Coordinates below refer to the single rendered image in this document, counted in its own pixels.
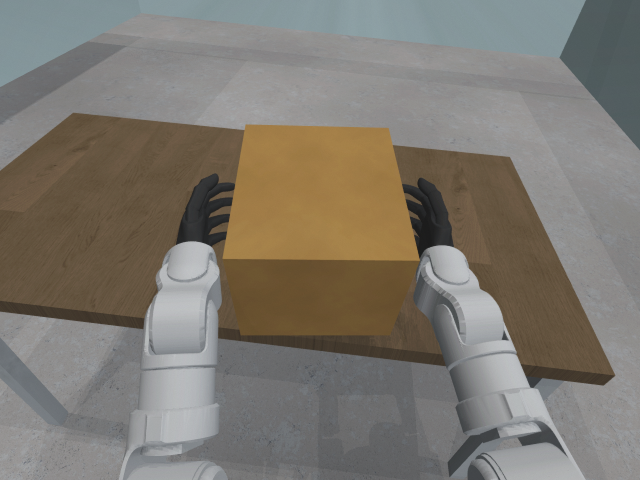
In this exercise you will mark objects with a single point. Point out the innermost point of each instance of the table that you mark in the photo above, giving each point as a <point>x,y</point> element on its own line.
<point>89,211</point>

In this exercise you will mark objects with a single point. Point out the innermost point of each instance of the right robot hand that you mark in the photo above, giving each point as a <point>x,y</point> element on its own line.
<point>433,228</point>

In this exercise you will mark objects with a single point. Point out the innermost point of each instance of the left robot hand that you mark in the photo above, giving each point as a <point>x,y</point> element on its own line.
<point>196,224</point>

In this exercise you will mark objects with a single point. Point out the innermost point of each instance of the robot right forearm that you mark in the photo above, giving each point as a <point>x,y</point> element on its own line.
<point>495,398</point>

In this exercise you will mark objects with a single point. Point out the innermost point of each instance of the robot left forearm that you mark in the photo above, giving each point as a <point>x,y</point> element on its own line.
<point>176,404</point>

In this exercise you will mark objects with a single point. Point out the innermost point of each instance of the robot right upper arm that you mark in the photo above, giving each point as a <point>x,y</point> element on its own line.
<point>542,461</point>

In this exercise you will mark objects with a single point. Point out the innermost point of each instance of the carton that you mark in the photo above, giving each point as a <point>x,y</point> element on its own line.
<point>319,240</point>

